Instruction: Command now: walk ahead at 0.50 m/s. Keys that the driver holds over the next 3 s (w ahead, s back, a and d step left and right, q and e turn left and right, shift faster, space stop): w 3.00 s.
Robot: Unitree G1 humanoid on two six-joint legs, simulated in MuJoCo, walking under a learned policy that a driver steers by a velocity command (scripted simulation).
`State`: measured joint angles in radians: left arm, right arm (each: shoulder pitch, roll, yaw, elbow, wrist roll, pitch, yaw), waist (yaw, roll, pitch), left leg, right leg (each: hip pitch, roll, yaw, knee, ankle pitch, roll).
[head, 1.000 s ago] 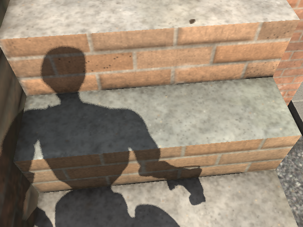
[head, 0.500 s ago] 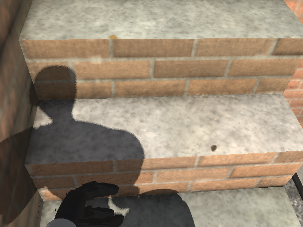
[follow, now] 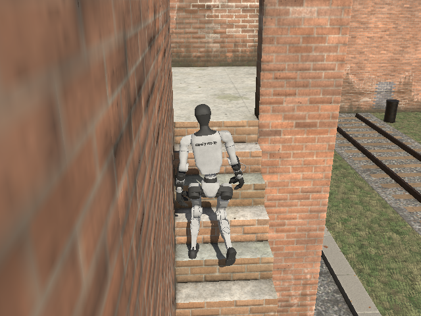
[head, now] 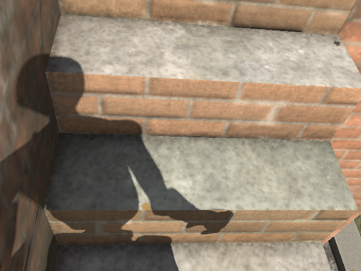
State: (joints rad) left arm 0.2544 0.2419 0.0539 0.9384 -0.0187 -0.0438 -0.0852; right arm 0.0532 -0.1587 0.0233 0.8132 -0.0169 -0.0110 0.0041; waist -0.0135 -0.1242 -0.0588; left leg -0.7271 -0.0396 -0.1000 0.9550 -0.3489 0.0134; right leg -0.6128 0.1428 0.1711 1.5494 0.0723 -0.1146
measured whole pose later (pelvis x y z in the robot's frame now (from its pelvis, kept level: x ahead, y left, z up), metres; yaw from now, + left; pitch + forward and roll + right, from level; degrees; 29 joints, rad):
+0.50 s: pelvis +0.23 -0.10 +0.13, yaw +1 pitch +7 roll -3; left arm -0.06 0.20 -0.02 0.70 0.03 -0.01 -0.04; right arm 0.38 -0.20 -0.02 1.05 0.00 -0.12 0.02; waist 0.03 0.05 -0.15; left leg -0.38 0.16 -0.10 0.89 0.01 0.08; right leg -0.90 0.06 -0.10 1.42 -0.95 -0.18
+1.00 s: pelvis +0.46 -0.17 +0.41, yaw +1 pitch +5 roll +6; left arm 0.38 0.25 0.01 0.92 0.03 -0.07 -0.07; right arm 0.10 -0.24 -0.03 0.80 -0.03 0.07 0.01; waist -0.04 0.00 -0.11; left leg -0.72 -0.17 0.04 1.04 -0.47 0.18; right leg -0.66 0.13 0.11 1.59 0.00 -0.07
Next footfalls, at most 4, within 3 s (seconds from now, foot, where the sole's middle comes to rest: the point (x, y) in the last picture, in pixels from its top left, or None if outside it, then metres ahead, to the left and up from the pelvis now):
0.42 right None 0.32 -0.19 -0.50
0.90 left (200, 175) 0.56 -0.06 -0.28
1.28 right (323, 180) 0.58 -0.40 -0.28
1.68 left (205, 56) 0.76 -0.04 -0.05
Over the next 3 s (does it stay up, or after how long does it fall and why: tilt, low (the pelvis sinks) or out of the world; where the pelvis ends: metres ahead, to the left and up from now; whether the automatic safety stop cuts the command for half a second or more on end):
stays up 0.69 -0.06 0.59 its command is cut before an obstacle after 1.2 s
